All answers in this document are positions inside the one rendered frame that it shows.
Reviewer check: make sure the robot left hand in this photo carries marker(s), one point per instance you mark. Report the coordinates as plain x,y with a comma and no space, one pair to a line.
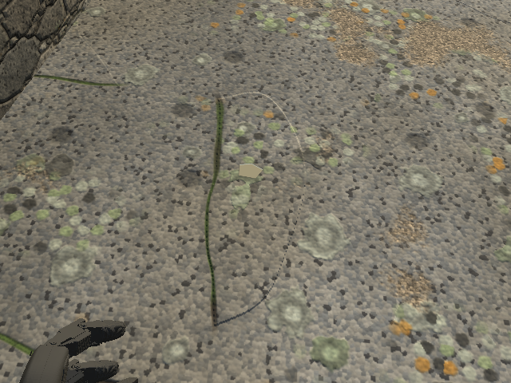
49,363

